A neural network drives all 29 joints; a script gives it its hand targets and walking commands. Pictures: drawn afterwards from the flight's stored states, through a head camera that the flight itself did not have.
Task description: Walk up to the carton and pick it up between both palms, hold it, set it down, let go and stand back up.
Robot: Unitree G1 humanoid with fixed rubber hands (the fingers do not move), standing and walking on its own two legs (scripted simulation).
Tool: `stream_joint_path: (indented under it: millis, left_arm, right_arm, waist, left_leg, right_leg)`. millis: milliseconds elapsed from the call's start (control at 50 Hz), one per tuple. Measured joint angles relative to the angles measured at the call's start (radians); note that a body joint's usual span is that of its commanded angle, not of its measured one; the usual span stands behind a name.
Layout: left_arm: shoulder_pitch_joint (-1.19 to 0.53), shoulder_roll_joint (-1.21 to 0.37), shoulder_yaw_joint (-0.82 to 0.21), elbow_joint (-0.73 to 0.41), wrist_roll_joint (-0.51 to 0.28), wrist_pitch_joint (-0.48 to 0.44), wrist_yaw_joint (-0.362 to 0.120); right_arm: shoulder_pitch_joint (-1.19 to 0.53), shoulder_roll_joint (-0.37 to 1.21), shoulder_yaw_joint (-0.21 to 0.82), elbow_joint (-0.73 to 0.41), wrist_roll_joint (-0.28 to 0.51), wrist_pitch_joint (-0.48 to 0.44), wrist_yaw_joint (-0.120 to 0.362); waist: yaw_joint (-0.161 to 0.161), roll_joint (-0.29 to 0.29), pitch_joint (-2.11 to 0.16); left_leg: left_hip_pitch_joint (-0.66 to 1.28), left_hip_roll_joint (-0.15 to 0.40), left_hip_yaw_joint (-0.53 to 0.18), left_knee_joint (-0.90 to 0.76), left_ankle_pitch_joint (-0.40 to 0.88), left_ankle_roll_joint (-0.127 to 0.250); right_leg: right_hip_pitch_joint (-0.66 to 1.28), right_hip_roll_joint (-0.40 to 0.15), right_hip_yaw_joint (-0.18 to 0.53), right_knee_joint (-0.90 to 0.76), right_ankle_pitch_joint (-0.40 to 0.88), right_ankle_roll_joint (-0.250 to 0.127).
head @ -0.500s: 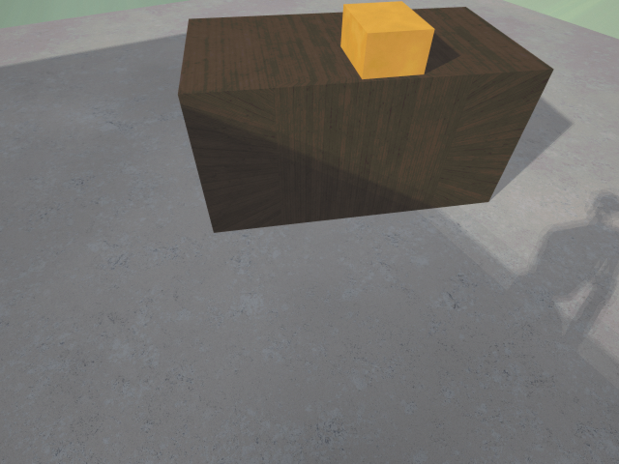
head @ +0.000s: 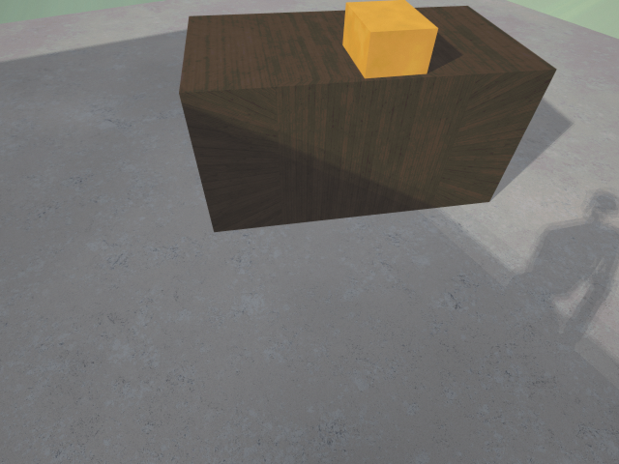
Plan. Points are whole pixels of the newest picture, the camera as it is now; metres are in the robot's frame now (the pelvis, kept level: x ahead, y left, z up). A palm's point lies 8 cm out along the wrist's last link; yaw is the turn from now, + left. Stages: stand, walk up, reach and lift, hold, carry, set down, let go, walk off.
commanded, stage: stand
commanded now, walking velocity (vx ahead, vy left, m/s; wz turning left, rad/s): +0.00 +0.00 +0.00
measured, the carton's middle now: (385, 37) +1.50 -0.25 -0.04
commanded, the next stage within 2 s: none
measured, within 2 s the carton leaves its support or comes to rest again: neither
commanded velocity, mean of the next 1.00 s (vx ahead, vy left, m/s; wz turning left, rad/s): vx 0.00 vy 0.00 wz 0.00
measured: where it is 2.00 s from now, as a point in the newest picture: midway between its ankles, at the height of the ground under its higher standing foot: outside the picture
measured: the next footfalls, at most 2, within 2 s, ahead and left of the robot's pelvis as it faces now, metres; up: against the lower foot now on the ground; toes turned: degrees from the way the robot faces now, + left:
none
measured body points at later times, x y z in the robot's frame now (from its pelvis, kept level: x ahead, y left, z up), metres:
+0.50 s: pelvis +0.01 +0.01 +0.00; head +0.02 +0.02 +0.45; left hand -0.02 +0.20 -0.17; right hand -0.02 -0.18 -0.16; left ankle -0.03 +0.09 -0.74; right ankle -0.02 -0.16 -0.74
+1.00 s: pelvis +0.02 +0.01 +0.00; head +0.03 +0.02 +0.45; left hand -0.01 +0.20 -0.17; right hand -0.01 -0.18 -0.16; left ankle -0.03 +0.09 -0.74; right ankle -0.02 -0.16 -0.74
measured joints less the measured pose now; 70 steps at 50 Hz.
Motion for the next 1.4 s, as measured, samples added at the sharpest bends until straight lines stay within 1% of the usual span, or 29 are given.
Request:
stream_joint_path:
  millis: [380, 700, 940, 1400]
  left_arm:
    - [-0.006, 0.003, -0.002, 0.007, -0.002, 0.004, 0.001]
    - [-0.009, 0.006, -0.002, 0.011, -0.004, 0.007, 0.003]
    - [-0.009, 0.002, -0.006, 0.013, -0.004, 0.006, 0.004]
    - [-0.006, 0.001, -0.009, 0.008, -0.002, 0.002, 0.004]
  right_arm:
    - [0.011, 0.002, 0.001, -0.01, 0.001, -0.007, 0.001]
    - [0.02, -0.001, 0.002, -0.016, 0.003, -0.009, -0.001]
    - [0.023, -0.006, 0.001, -0.02, 0.003, -0.011, 0.0]
    - [0.02, -0.012, 0.0, -0.021, 0.005, -0.011, -0.001]
  waist:
    - [-0.003, -0.003, 0.003]
    - [-0.004, -0.006, 0.0]
    - [-0.007, 0.002, 0.008]
    - [-0.004, 0.003, 0.011]
  left_leg:
    - [0.014, -0.018, 0.007, -0.006, -0.011, 0.017]
    - [0.031, -0.028, 0.009, -0.008, -0.025, 0.024]
    - [0.036, -0.029, 0.008, -0.008, -0.03, 0.024]
    - [0.043, -0.02, 0.007, -0.008, -0.034, 0.016]
  right_leg:
    - [0.011, -0.02, 0.004, -0.001, -0.014, 0.018]
    - [0.025, -0.032, 0.002, 0.005, -0.032, 0.026]
    - [0.03, -0.034, -0.002, 0.007, -0.038, 0.026]
    - [0.038, -0.029, -0.01, 0.004, -0.041, 0.02]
